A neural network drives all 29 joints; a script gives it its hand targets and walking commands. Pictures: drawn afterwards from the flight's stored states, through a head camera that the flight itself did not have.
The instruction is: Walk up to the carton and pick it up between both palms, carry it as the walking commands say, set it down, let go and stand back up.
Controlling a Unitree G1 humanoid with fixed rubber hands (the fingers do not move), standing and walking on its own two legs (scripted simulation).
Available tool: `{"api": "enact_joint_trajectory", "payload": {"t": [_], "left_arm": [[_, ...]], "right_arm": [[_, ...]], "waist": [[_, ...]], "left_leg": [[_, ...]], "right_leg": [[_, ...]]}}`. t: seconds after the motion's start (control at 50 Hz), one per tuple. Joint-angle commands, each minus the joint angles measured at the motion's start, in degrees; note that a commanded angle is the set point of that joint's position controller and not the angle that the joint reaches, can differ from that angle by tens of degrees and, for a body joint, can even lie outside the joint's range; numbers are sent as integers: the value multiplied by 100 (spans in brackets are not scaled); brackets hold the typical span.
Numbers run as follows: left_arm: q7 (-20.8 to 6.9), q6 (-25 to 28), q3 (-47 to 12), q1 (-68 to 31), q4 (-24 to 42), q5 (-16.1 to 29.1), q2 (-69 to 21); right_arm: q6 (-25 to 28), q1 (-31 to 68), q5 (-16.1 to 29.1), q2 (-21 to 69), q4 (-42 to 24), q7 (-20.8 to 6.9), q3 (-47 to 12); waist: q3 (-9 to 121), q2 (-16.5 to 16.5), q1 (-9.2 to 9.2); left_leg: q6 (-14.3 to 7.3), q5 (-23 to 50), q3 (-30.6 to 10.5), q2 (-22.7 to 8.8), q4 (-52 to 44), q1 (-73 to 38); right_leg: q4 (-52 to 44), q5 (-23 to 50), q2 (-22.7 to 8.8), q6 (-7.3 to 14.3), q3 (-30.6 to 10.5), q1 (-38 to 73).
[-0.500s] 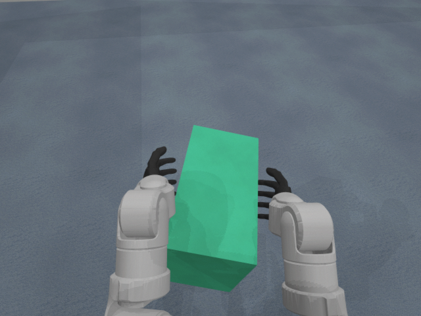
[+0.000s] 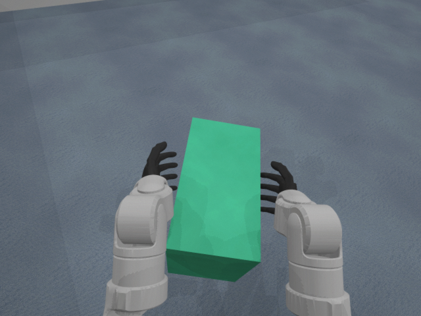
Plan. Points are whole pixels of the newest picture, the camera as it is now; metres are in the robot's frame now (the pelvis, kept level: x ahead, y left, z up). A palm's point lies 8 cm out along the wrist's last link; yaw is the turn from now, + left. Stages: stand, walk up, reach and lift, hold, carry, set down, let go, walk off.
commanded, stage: carry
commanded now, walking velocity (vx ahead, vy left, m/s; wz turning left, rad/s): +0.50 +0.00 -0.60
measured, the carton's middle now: (213, 200) +0.36 +0.02 +0.00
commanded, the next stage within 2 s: none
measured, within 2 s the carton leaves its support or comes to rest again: neither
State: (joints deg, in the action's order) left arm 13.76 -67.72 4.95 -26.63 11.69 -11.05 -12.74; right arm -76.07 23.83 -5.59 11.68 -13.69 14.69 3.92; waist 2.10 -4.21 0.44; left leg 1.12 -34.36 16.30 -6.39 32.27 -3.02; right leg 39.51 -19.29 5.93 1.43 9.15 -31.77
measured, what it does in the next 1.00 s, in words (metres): walks ahead, turning right: left foot, then right foot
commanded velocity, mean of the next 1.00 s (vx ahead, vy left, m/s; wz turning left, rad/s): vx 0.50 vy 0.00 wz -0.60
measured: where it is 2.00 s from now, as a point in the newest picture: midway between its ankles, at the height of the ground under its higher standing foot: (178, 77)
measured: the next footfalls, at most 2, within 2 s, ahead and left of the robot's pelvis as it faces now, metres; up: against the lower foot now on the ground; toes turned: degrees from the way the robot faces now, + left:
left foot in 0.22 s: +0.29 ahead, +0.18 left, +0.01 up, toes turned -4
right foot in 0.52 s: +0.56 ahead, +0.11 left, +0.01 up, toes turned -23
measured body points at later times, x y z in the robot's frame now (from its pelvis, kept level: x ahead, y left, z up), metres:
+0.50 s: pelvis +0.51 +0.19 +0.04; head +0.62 +0.20 +0.48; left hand +0.88 +0.21 +0.10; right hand +0.80 -0.01 +0.10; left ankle +0.27 +0.21 -0.61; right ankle +0.50 +0.11 -0.66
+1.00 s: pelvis +1.06 +0.31 +0.05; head +1.19 +0.27 +0.48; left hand +1.43 +0.23 +0.10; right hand +1.30 +0.04 +0.09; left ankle +0.87 +0.40 -0.62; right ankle +1.05 +0.21 -0.67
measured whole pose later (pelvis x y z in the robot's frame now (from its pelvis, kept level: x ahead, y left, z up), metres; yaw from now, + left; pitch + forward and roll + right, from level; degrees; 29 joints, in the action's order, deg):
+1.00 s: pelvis +1.06 +0.31 +0.05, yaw -33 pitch +8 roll -7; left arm 14.5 -66.3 1.6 -27.6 15.4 -10.8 -13.0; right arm -70.2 22.8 -3.4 11.2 -18.1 15.5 6.0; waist -7.3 -3.8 -3.1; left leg 17.9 -7.5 8.8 0.9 49.0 12.0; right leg 29.1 -11.8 6.9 3.9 12.0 -26.7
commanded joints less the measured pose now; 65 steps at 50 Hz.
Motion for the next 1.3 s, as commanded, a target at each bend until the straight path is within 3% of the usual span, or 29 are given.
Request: {"api": "enact_joint_trajectory", "payload": {"t": [0.0,0.02,0.04,0.1,0.18,0.22,0.28,0.36,0.4,0.44,0.46,0.48,0.5,0.54,0.6,0.64,0.68,0.76,0.86,0.94,0.96,0.98,1.0,1.04,1.06,1.14,1.18,1.22,1.28], "left_arm": [[-1456,-177,-2986,-1502,-253,2604,-5730],[-1475,-166,-3130,-1672,-199,2618,-5772],[-1510,-46,-3388,-1596,-142,2660,-6030],[-1526,-113,-3786,-2564,358,2743,-6252],[-1359,-251,-3786,-2113,-168,3011,-5760],[-1430,-107,-4022,-2642,368,3210,-6260],[-1375,-98,-3780,-2187,177,3136,-6112],[-1165,-86,-2986,-525,-562,2692,-5381],[-1146,-10,-3060,-517,-296,2602,-5285],[-1114,46,-2969,-1047,198,2475,-5135],[-1118,124,-3237,-1369,663,2450,-5414],[-1166,103,-3058,-1438,672,2575,-5524],[-1181,150,-3073,-1325,638,2600,-5094],[-1421,19,-3210,-1371,127,2531,-5309],[-1273,-175,-3770,-1508,4,2670,-5040],[-1254,-232,-3604,-1482,-104,2839,-4876],[-1453,-68,-4093,-2253,330,3132,-6022],[-1542,56,-3676,-2070,365,3150,-6057],[-1384,43,-3370,-1225,167,2899,-5835],[-1362,175,-3403,-1632,857,2724,-5768],[-1412,151,-3627,-1754,904,2801,-6137],[-1461,134,-3592,-2214,784,2912,-6077],[-1425,79,-3317,-1343,415,2673,-5573],[-1528,-102,-3248,-1263,-107,2463,-5543],[-1461,-159,-3606,-1882,-119,2520,-5807],[-1480,-332,-3690,-1653,-684,2668,-5718],[-1536,-153,-3853,-2294,-417,2898,-6165],[-1625,-15,-3779,-2422,-176,2966,-6201],[-1637,-88,-3424,-2133,-496,3035,-6289]], "right_arm": [[664,2761,2332,5340,-968,-1628,-2922],[633,2700,2413,5683,-761,-1730,-3033],[623,3391,2611,5779,-831,-1943,-3204],[720,2991,2596,5768,-485,-2069,-2987],[880,2523,2198,5103,-385,-1829,-2122],[1081,2912,2182,5460,-832,-1840,-2443],[993,3482,2401,5291,-1339,-1669,-2745],[943,2370,2226,4683,-1209,-1423,-2531],[1014,2366,2238,4745,-1390,-1393,-2631],[1065,2281,2285,4651,-1269,-1319,-2692],[1092,2490,2383,4712,-1539,-1359,-2837],[1039,2975,2599,5258,-2023,-1348,-3061],[1065,3478,2630,4705,-2021,-1359,-3028],[1103,2105,2352,5100,-575,-1548,-2791],[981,1707,2048,4478,-222,-1522,-2187],[1033,1999,1941,4589,-619,-1458,-2117],[1134,2438,2049,5615,-476,-1712,-2663],[1131,3616,2417,5425,-1654,-1568,-3185],[1126,2384,2264,5228,-1473,-1460,-2765],[1170,2691,2418,5242,-1617,-1455,-3089],[1129,2924,2485,5373,-1701,-1498,-3297],[1036,3804,2708,5902,-1925,-1467,-3471],[1013,3539,2557,5116,-1684,-1484,-3222],[1026,2474,2305,5132,-595,-1639,-2776],[983,2582,2416,5193,-431,-1751,-2748],[940,2447,2075,5246,-322,-1773,-2285],[1050,2908,2023,5455,-160,-1866,-2551],[1075,3920,2293,5458,-748,-1808,-2824],[1062,3884,2412,5470,-1292,-1638,-2937]], "waist": [[3417,1137,-571],[3614,2242,-424],[2682,2899,-848],[1341,-703,-493],[2667,-1385,177],[3739,-3014,45],[2636,-1095,231],[2207,-789,263],[2167,-489,186],[2233,49,-553],[2274,3482,-1138],[3498,5658,-772],[3399,3269,-661],[1862,-1300,-687],[1670,-1144,-275],[2063,-240,96],[3350,-2883,203],[3068,-336,305],[2800,-954,305],[2678,25,-546],[2871,3411,-1054],[4029,5183,-672],[3783,3270,-672],[1921,-757,-744],[1568,-1157,-651],[1920,-1229,129],[3208,-3256,153],[3419,-1203,196],[2913,-388,222]], "left_leg": [[933,4251,-784,215,6175,4340],[804,-1195,-1872,1146,7490,6320],[589,-2331,-3299,957,8401,7447],[-293,-2439,-3883,-19,4473,7160],[558,4665,-1692,-17,-1303,-1079],[340,9509,-4587,-1681,-610,-3351],[924,10662,-3191,-1229,21,-3634],[1573,11773,-1732,-533,-630,-4262],[2055,13021,-403,49,-808,-3500],[3676,16344,1012,1139,2936,-232],[3799,7346,-29,1586,9355,4380],[2391,-3227,-3315,991,11810,7078],[1012,-3442,-5180,865,10928,7508],[0,-1987,-3242,1398,7062,7620],[279,-141,-3263,-106,310,4965],[901,4357,-1306,682,-2334,569],[884,10866,-4092,-1195,-566,-3421],[981,9410,-3159,-1167,34,-3135],[1499,11108,-1616,-464,-477,-3777],[3584,15699,412,959,3453,-276],[3492,6750,-698,1111,9112,4147],[2175,-3033,-3478,1029,10658,7116],[1015,-3633,-5091,735,10405,7608],[201,-2510,-3614,1130,7241,8076],[17,-2497,-4120,148,4111,8580],[1431,5221,-1510,527,-2078,-173],[1108,9700,-4394,-1446,-888,-2455],[944,9245,-3777,-1798,-275,-2075],[1160,8433,-2660,-997,-301,-2297]], "right_leg": [[-477,5791,-1393,1712,-2038,7769],[23,9649,-2653,2494,-4358,9100],[-444,7987,-2738,2612,-5075,8027],[-785,5082,-2496,1379,-4612,5647],[1031,497,-815,-76,-660,872],[3823,-1633,-79,-210,-1295,-1078],[4713,-1017,-109,-167,-886,-2535],[4019,-1413,294,179,478,-3169],[1551,-838,643,206,1622,-1601],[-3208,512,1188,322,3014,3306],[-3616,3877,-412,1227,1124,6707],[-1246,6919,-2949,2045,-2634,8811],[-248,6567,-2939,1701,-4617,8102],[-1342,6534,-2266,861,-3702,7161],[-1265,3835,-2263,817,-2449,4784],[1049,4086,-1146,234,-104,2844],[4011,-1759,314,-322,-1136,-1172],[4398,-859,-323,-126,-1292,-1976],[2723,-703,121,134,232,-2244],[-3191,1166,953,369,2652,3428],[-3296,4153,-701,1213,538,6785],[-888,7702,-3072,2213,-3026,9141],[-359,6735,-3209,1911,-4549,8407],[-1353,6311,-2437,1079,-3845,7294],[-1431,4554,-3020,1211,-4056,7355],[1206,512,-852,126,-378,1579],[3728,-1843,214,-167,-1408,-889],[3942,-758,-334,-290,-1615,-489],[3668,-532,-404,-127,-1321,-1319]]}}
